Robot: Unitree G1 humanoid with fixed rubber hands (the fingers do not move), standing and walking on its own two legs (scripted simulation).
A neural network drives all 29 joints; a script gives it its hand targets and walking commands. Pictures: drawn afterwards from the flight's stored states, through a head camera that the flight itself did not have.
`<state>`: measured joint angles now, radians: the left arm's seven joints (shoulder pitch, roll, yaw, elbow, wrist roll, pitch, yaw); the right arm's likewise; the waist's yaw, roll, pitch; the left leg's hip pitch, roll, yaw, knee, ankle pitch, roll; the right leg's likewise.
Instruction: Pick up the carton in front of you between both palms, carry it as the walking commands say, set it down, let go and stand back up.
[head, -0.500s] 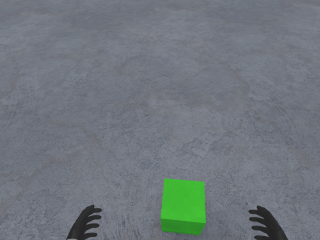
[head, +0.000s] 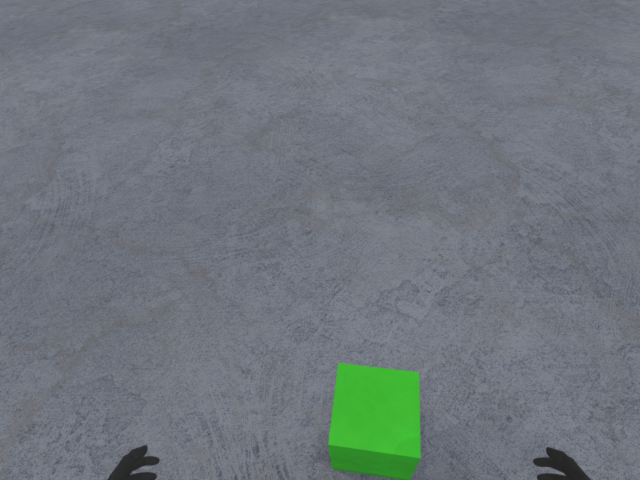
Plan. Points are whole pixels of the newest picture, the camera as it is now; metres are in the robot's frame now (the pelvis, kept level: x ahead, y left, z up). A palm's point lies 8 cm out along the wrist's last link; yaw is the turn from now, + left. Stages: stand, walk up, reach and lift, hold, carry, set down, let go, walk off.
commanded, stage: stand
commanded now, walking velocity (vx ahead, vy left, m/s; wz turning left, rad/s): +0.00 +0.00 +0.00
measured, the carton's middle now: (374, 422) +0.39 -0.07 -0.64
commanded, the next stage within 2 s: none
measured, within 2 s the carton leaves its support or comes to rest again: neither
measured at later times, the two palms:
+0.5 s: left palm out of the picture +0.08 +0.30 -0.09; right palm out of the picture +0.08 -0.30 -0.10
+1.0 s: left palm out of the picture +0.06 +0.31 -0.09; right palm out of the picture +0.06 -0.31 -0.10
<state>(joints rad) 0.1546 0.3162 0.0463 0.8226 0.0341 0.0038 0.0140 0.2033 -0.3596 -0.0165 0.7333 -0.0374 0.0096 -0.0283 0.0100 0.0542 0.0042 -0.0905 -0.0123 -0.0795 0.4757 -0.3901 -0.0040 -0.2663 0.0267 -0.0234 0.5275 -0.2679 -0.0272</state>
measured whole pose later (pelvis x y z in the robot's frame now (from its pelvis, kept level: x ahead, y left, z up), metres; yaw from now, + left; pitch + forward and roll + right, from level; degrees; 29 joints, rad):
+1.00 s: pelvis -0.03 -0.01 +0.01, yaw +0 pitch -2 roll +0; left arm 0.11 0.37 0.03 1.03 0.01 -0.01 0.01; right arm 0.19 -0.39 0.00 0.96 -0.02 -0.01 -0.02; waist 0.01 0.03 0.03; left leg -0.02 -0.01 -0.08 0.35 -0.29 -0.01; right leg -0.19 0.03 -0.03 0.40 -0.16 -0.03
